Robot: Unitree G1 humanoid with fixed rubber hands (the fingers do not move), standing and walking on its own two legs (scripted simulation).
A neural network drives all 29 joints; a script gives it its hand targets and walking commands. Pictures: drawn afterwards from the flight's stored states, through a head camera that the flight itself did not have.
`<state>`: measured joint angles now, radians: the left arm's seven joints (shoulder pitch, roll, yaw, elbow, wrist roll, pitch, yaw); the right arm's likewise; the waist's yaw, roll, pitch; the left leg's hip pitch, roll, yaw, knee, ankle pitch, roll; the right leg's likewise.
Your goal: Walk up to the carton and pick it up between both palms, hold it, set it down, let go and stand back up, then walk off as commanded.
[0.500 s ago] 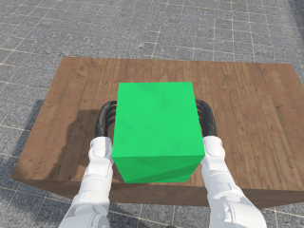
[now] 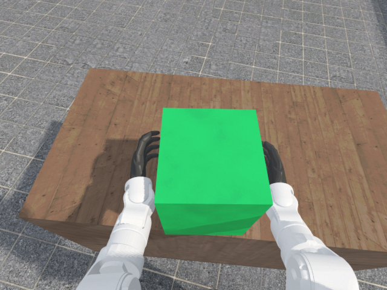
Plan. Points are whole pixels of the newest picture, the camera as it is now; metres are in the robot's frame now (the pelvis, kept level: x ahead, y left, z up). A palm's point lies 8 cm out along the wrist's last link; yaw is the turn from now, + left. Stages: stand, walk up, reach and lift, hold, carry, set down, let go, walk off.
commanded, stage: set down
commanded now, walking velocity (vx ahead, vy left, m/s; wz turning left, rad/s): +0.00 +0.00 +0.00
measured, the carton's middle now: (206, 177) +0.35 -0.03 -0.04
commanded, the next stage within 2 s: none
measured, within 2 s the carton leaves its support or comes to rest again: neither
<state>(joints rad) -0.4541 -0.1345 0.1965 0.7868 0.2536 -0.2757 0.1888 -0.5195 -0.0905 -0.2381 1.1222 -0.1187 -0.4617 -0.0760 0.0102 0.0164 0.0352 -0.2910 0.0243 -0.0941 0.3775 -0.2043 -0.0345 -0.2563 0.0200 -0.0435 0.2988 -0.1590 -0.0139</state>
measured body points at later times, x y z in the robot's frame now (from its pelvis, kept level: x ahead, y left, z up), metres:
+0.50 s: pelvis -0.01 +0.00 +0.00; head +0.05 +0.01 +0.44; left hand +0.35 +0.12 +0.00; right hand +0.35 -0.21 +0.00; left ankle -0.01 +0.14 -0.75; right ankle -0.01 -0.11 -0.75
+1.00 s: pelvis -0.04 -0.01 -0.01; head +0.00 +0.01 +0.44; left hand +0.29 +0.12 -0.01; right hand +0.27 -0.23 -0.02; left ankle -0.01 +0.14 -0.75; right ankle -0.01 -0.11 -0.75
